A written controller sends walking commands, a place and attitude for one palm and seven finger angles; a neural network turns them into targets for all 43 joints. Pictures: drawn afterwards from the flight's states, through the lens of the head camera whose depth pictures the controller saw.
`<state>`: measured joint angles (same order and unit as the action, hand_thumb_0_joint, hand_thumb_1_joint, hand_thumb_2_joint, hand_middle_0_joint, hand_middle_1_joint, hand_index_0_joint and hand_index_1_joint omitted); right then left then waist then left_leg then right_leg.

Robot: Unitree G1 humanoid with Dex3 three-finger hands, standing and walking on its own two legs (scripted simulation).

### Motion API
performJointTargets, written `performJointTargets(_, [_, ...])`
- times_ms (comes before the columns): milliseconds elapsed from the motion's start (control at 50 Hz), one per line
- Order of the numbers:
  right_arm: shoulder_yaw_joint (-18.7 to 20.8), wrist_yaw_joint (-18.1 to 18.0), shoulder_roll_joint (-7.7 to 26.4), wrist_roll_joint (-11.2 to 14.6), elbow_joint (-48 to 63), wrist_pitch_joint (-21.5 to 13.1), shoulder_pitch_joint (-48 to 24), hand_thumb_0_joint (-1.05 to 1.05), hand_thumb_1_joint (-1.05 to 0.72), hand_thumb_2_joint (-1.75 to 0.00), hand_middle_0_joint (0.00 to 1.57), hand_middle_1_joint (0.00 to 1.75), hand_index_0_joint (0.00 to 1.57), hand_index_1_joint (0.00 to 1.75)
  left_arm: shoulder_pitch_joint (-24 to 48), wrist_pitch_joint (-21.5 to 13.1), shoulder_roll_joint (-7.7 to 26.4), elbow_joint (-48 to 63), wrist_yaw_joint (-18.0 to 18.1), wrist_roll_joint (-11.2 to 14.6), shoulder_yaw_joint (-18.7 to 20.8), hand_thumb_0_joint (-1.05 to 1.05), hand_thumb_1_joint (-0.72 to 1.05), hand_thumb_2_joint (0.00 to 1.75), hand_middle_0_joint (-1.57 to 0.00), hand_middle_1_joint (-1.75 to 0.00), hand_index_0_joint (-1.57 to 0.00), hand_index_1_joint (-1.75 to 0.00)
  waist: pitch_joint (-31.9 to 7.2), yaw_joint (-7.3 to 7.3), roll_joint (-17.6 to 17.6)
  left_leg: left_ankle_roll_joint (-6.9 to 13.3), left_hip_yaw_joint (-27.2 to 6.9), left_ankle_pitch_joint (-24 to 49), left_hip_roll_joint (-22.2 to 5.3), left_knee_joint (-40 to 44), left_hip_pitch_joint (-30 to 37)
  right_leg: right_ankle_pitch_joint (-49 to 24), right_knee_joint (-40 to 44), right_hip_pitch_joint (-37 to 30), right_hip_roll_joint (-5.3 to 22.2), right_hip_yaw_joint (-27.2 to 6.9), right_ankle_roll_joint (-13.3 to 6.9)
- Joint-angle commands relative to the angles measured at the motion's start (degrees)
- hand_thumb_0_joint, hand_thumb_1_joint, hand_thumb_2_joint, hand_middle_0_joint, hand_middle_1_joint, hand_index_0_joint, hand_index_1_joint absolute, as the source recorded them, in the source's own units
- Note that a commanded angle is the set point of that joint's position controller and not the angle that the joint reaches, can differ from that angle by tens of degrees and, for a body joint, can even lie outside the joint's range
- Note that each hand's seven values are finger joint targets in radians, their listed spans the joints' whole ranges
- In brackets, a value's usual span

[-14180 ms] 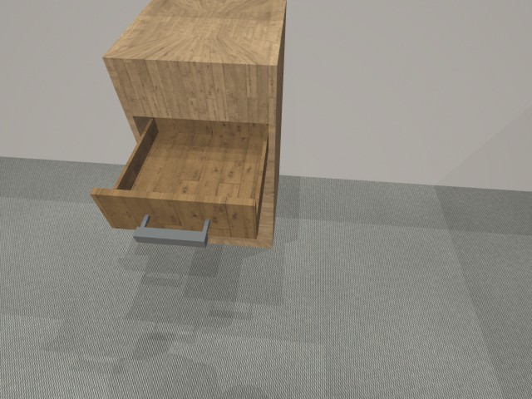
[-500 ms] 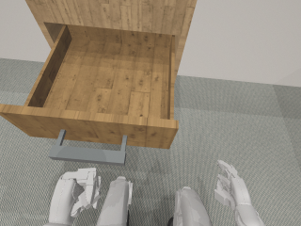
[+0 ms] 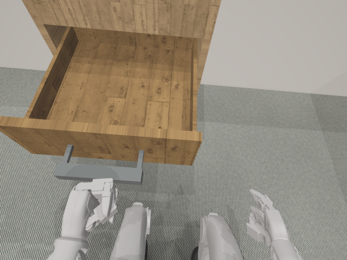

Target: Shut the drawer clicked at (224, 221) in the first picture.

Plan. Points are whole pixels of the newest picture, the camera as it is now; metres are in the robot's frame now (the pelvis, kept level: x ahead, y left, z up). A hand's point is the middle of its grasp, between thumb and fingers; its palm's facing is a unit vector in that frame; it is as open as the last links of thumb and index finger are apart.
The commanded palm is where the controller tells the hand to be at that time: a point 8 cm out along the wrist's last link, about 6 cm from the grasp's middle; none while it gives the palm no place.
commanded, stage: push the drawer shut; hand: left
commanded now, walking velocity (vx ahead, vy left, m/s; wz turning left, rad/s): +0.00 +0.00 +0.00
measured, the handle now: (103, 162) +0.31 +0.18 +0.02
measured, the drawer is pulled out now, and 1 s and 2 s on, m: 0.29 0.16 0.04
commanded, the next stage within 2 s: none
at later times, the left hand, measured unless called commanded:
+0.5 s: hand (122, 178) +0.28 +0.13 +0.02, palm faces -0.04 -1.00 -0.03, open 3.2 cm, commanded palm +0.28 +0.17 +0.03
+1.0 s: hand (127, 149) +0.35 +0.13 +0.02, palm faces -0.03 -1.00 -0.04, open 3.2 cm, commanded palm +0.34 +0.17 +0.03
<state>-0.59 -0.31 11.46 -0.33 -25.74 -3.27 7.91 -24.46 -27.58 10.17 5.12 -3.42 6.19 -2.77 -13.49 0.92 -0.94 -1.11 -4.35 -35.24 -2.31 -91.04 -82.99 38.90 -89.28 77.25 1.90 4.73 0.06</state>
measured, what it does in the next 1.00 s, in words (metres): stands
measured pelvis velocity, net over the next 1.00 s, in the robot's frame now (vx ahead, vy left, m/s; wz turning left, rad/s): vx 0.00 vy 0.00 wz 0.00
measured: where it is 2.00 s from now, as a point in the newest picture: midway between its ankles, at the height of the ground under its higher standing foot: outside the picture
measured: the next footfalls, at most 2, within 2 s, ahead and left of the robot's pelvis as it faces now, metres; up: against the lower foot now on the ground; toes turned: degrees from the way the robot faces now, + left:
none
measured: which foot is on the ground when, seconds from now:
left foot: down 0.00-1.00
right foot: down 0.00-1.00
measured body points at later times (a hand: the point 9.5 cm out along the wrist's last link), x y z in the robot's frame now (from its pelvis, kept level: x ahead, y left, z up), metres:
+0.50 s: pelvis -0.01 +0.00 +0.01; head +0.11 +0.03 +0.44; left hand +0.28 +0.18 +0.03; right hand +0.19 -0.23 -0.08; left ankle +0.05 +0.13 -0.55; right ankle +0.03 -0.13 -0.55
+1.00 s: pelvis +0.00 +0.00 +0.01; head +0.13 +0.02 +0.44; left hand +0.34 +0.19 +0.02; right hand +0.16 -0.24 -0.10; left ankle +0.05 +0.13 -0.55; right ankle +0.03 -0.13 -0.55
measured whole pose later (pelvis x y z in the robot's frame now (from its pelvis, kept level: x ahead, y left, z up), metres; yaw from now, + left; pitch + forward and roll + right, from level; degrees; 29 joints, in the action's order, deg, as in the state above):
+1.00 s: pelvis +0.00 +0.00 +0.01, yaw +0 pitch +27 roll -3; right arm -0.6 0.1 13.8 -0.5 -31.0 1.1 8.8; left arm 8.4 -26.7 10.8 -20.5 -0.3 5.4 1.6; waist -11.7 3.1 -1.2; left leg -0.7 -3.1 -33.1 -2.1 -87.5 -82.0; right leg 36.6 -86.3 77.0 2.0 3.6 0.5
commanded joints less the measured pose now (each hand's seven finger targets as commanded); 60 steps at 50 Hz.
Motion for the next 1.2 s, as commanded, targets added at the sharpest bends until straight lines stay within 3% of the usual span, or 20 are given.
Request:
performJointTargets(0, [3.3,-0.7,8.0,-0.4,7.4,-3.1,-1.7,0.00,-0.90,-0.90,0.20,0.30,0.20,0.30,7.5,-4.7,2.3,11.4,1.3,0.2,1.6,0.00,0.90,0.90,-1.40,-1.60,-1.40,-1.60,-17.3,2.30,-1.8,2.3,0.8,8.7,2.3,12.2,17.7,-8.3,14.0,-7.7,-2.7,-1.3,-2.3])
performJointTargets(40, [3.2,-0.6,8.3,-0.4,7.2,-3.2,-1.6,0.00,-0.90,-0.90,0.20,0.30,0.20,0.30,8.8,-5.1,2.2,11.0,1.6,0.1,1.2,0.00,0.90,0.90,-1.40,-1.60,-1.40,-1.60,-17.8,2.15,-3.4,2.1,0.8,8.4,2.4,12.7,18.6,-8.2,13.9,-7.4,-2.5,-1.1,-2.4])
performJointTargets(200, [3.1,-0.6,9.2,-0.3,6.2,-2.5,-1.1,0.00,-0.90,-0.90,0.20,0.30,0.20,0.30,15.2,-3.5,3.2,7.7,2.3,-0.3,2.0,0.00,0.90,0.90,-1.40,-1.60,-1.40,-1.60,-18.7,2.57,-2.4,2.2,0.4,7.4,2.2,13.9,19.8,-7.8,14.7,-7.7,-2.5,-1.0,-2.3])
performJointTargets(220, [3.1,-0.6,9.2,-0.3,6.2,-2.5,-1.3,0.00,-0.90,-0.90,0.20,0.30,0.20,0.30,16.6,-3.4,2.3,8.0,2.3,-0.5,0.7,0.00,0.90,0.90,-1.40,-1.60,-1.40,-1.60,-19.2,2.59,-3.7,2.1,0.5,7.9,2.3,14.1,20.6,-8.4,14.8,-7.7,-2.3,-1.1,-2.3])
performJointTargets(300, [3.0,-0.6,9.4,-0.3,5.8,-1.9,-0.7,0.00,-0.90,-0.90,0.20,0.30,0.20,0.30,21.3,-2.3,1.9,4.9,3.1,-1.1,0.2,0.00,0.90,0.90,-1.40,-1.60,-1.40,-1.60,-17.7,3.63,-2.2,2.2,-0.1,5.7,2.2,14.8,20.6,-7.2,15.4,-6.7,-2.3,-0.8,-2.2])
performJointTargets(360, [2.9,-0.5,9.7,-0.4,5.2,-1.5,-0.7,0.00,-0.90,-0.90,0.20,0.30,0.20,0.30,24.8,-2.4,2.7,2.9,3.5,-1.1,1.3,0.00,0.90,0.90,-1.40,-1.60,-1.40,-1.60,-18.1,3.60,-2.0,2.2,0.2,4.6,2.4,15.1,20.5,-6.6,16.0,-7.3,-2.2,-1.0,-2.2])
performJointTargets(420, [2.9,-0.4,9.7,-0.4,4.9,-1.1,-0.4,0.00,-0.90,-0.90,0.20,0.30,0.20,0.30,28.0,-2.4,1.7,1.3,3.7,-1.6,0.3,0.00,0.90,0.90,-1.40,-1.60,-1.40,-1.60,-19.1,3.66,-3.8,2.0,0.1,6.2,2.3,15.5,22.8,-8.0,15.6,-6.6,-2.2,-0.7,-2.3])
performJointTargets(500, [2.9,-0.3,10.0,-0.4,4.2,-0.4,0.1,0.00,-0.90,-0.90,0.20,0.30,0.20,0.30,30.5,-2.4,3.5,-1.4,3.6,-0.9,3.0,0.00,0.90,0.90,-1.40,-1.60,-1.40,-1.60,-20.2,3.11,-3.1,2.0,0.5,8.0,2.3,15.4,22.6,-9.2,16.1,-8.5,-2.3,-1.1,-2.3])
performJointTargets(600, [3.0,-0.2,10.2,-0.4,3.6,0.4,0.4,0.00,-0.90,-0.90,0.20,0.30,0.20,0.30,33.7,-2.7,3.4,-4.8,3.3,-0.5,3.8,0.00,0.90,0.90,-1.40,-1.60,-1.40,-1.60,-19.8,3.50,-1.7,2.1,0.8,8.5,2.1,15.3,22.1,-9.8,16.4,-9.1,-2.4,-1.2,-2.2])
performJointTargets(680, [3.1,-0.2,10.5,-0.4,2.8,0.9,0.5,0.00,-0.90,-0.90,0.20,0.30,0.20,0.30,38.9,-3.1,3.1,-7.1,3.2,-0.4,3.7,0.00,0.90,0.90,-1.40,-1.60,-1.40,-1.60,-19.4,4.22,-2.1,2.1,0.9,7.6,2.3,15.3,22.2,-9.6,16.6,-8.4,-2.2,-1.3,-2.0])
performJointTargets(700, [3.1,-0.2,10.7,-0.4,2.6,1.0,0.9,0.00,-0.90,-0.90,0.20,0.30,0.20,0.30,39.3,-3.1,4.6,-8.5,3.4,-0.8,5.2,0.00,0.90,0.90,-1.40,-1.60,-1.40,-1.60,-19.2,3.88,-2.4,2.0,0.7,7.7,2.1,15.5,22.4,-9.5,16.2,-7.8,-2.3,-1.2,-2.2])
performJointTargets(740, [3.2,-0.1,10.7,-0.4,2.3,1.2,1.0,0.00,-0.90,-0.90,0.20,0.30,0.20,0.30,41.4,-3.4,3.1,-8.8,3.3,-0.8,3.9,0.00,0.90,0.90,-1.40,-1.60,-1.40,-1.60,-20.4,4.08,-3.6,1.9,0.8,9.1,2.2,15.4,23.7,-10.8,16.1,-7.8,-2.1,-1.2,-2.2])
performJointTargets(820, [3.4,-0.1,11.2,-0.4,1.9,1.8,1.7,0.00,-0.90,-0.90,0.20,0.30,0.20,0.30,44.1,-3.1,3.1,-10.4,3.3,-1.0,3.9,0.00,0.90,0.90,-1.40,-1.60,-1.40,-1.60,-21.6,4.30,-4.0,1.8,0.4,10.3,2.0,15.6,25.2,-11.7,15.8,-7.2,-2.0,-0.9,-2.1])
performJointTargets(860, [3.5,-0.1,11.2,-0.4,1.5,2.1,2.1,0.00,-0.90,-0.90,0.20,0.30,0.20,0.30,46.0,-2.9,4.2,-11.7,3.4,-0.8,5.3,0.00,0.90,0.90,-1.40,-1.60,-1.40,-1.60,-22.0,4.59,-2.0,2.0,0.8,10.8,2.0,15.0,24.1,-12.3,16.2,-8.8,-2.1,-1.3,-2.0])
performJointTargets(940, [3.7,-0.1,11.2,-0.4,1.3,2.5,2.5,0.00,-0.90,-0.90,0.20,0.30,0.20,0.30,47.0,-3.0,3.8,-12.3,3.1,-0.6,5.5,0.00,0.90,0.90,-1.40,-1.60,-1.40,-1.60,-24.0,4.17,-3.2,1.8,0.7,13.8,1.8,15.1,26.2,-14.4,15.9,-9.1,-2.0,-1.2,-2.0])
performJointTargets(1080, [3.7,-0.2,11.4,-0.4,0.1,3.0,3.3,0.00,-0.90,-0.90,0.20,0.30,0.20,0.30,53.8,-3.7,5.3,-16.1,3.4,-0.7,7.1,0.00,0.90,0.90,-1.40,-1.60,-1.40,-1.60,-23.4,5.40,-1.6,2.1,1.1,12.2,1.8,14.4,23.9,-13.7,16.3,-9.5,-2.2,-1.8,-1.7])
performJointTargets(1120, [3.6,-0.1,11.4,-0.6,-0.1,3.0,3.7,0.00,-0.90,-0.90,0.20,0.30,0.20,0.30,55.1,-4.0,5.4,-17.2,3.3,-0.8,7.2,0.00,0.90,0.90,-1.40,-1.60,-1.40,-1.60,-23.9,5.15,-3.5,1.9,1.0,12.7,1.9,14.6,24.8,-13.8,15.9,-8.7,-2.2,-1.6,-1.9])
performJointTargets(1180, [3.6,-0.2,11.4,-0.5,-0.5,3.2,3.9,0.00,-0.90,-0.90,0.20,0.30,0.20,0.30,57.8,-4.1,6.1,-18.9,3.2,-0.7,8.0,0.00,0.90,0.90,-1.40,-1.60,-1.40,-1.60,-23.7,5.53,-3.1,2.0,1.4,12.3,1.9,14.2,23.8,-13.8,16.1,-9.3,-2.3,-1.9,-1.8])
